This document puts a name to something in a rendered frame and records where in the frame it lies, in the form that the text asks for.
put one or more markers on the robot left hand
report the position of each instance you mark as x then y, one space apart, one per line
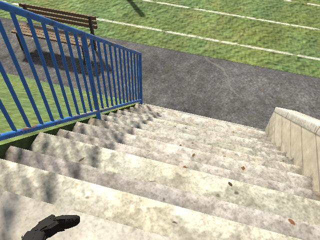
49 226

